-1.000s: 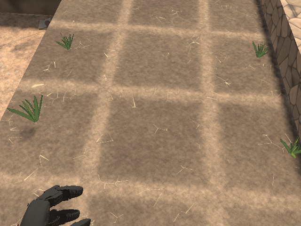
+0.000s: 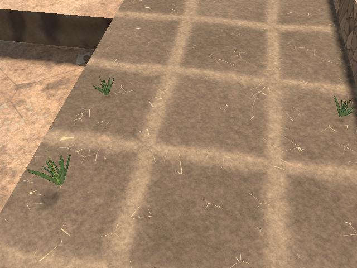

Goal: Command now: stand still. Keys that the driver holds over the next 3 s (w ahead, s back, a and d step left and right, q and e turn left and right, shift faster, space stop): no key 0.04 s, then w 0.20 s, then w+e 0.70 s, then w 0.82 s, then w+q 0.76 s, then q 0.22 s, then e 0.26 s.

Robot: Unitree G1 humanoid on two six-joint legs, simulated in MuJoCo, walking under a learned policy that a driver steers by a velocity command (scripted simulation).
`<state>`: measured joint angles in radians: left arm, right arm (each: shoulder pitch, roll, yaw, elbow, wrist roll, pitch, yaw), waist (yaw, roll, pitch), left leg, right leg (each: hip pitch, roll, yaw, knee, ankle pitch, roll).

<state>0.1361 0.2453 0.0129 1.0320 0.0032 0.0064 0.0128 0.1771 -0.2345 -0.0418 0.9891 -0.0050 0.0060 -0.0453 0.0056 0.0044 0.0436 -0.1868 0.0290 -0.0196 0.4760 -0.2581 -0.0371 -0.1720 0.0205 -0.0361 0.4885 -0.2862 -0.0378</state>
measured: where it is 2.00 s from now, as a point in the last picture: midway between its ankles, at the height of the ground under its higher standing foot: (242, 190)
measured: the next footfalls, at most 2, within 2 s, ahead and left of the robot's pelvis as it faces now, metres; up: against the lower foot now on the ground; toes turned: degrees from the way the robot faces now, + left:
left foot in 0.38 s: +0.13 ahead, +0.17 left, +0.00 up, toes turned +0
right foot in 0.88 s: +0.41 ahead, -0.12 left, +0.00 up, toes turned -22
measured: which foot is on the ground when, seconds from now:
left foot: down 0.00-0.10, up 0.12-0.36, down 0.38-0.90, up 0.92-1.00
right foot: down 0.00-0.38, up 0.40-0.86, down 0.88-1.00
